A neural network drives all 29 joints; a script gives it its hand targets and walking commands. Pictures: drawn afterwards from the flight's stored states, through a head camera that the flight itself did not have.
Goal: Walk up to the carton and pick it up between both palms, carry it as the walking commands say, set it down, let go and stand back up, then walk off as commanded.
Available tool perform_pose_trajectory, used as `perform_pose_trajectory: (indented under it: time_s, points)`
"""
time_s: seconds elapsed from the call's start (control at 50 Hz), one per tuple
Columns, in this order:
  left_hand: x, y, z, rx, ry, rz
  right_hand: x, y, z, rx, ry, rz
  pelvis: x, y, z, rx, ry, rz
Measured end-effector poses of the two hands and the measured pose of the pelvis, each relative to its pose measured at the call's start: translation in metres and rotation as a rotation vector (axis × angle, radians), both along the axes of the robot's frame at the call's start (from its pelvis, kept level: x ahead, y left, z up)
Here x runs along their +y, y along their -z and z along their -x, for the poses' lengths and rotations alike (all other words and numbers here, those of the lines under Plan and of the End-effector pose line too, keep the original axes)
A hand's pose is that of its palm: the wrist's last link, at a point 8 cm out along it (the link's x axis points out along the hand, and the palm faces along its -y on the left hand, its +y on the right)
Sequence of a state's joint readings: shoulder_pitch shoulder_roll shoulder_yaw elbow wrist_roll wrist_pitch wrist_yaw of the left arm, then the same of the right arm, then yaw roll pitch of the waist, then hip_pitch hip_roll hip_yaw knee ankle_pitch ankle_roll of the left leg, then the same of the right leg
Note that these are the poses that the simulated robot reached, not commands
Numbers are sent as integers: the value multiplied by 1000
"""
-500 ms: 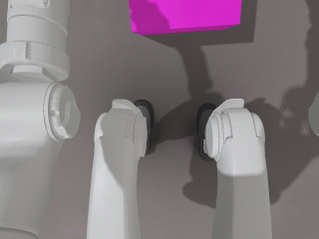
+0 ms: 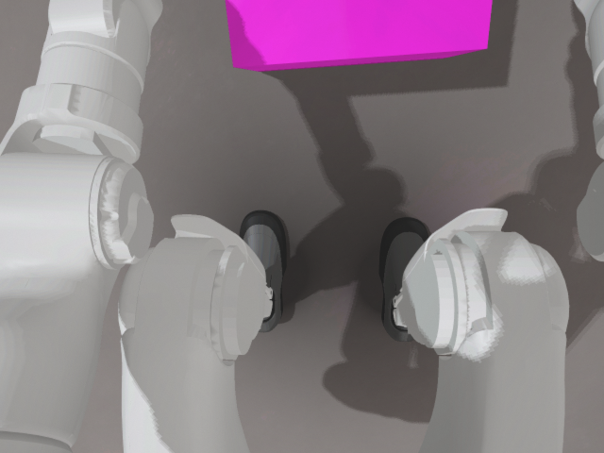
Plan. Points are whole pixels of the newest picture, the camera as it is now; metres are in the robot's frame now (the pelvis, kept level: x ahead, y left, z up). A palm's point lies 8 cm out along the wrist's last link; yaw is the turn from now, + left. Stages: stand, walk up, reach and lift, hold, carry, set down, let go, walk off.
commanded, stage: reach and lift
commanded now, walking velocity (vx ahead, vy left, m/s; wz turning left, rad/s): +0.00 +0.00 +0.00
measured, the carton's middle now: out of the picture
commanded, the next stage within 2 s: none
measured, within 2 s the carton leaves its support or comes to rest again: leaves its support in 1.82 s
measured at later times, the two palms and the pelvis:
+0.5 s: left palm out of the picture +0.55 +0.16 -0.20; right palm out of the picture +0.54 -0.22 -0.21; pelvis +0.00 +0.00 -0.02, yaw +0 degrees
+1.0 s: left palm out of the picture +0.56 +0.14 -0.20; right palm out of the picture +0.55 -0.19 -0.21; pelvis +0.00 +0.00 -0.01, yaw +0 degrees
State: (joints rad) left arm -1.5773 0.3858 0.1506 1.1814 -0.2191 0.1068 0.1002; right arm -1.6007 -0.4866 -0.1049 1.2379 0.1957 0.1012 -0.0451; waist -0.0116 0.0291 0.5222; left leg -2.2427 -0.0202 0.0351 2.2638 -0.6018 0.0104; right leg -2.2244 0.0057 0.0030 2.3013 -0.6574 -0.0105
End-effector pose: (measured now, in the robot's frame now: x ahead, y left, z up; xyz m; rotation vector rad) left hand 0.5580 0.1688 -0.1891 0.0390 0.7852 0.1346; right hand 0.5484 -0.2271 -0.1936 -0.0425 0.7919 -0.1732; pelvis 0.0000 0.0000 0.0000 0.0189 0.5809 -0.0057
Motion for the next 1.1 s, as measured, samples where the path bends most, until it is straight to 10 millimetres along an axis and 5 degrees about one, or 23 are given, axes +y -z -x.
perform_pose_trajectory:
  time_s: [0.12, 0.2, 0.62, 0.78, 1.1]
  points:
    - [-2, 21, 4, 29, 10, -2, -7, 20, 8, 18, 4, 0, 0, 14, -5, -6, 4, 2]
    - [6, 16, -1, 3, -3, -20, -8, 26, 7, 3, 7, -6, 0, 20, -5, -13, 5, -1]
    - [-13, 9, -1, -5, 24, 12, 12, 14, 1, -9, -34, -15, 0, 18, 4, -18, 4, -2]
    - [-25, 15, 2, 10, 45, 16, 35, 22, 4, 4, -79, -42, 0, 14, 2, -3, 8, -2]
    - [-26, 14, 2, 9, 49, -4, 35, 20, 2, 1, -77, -39, -1, 11, 0, -7, 7, -5]
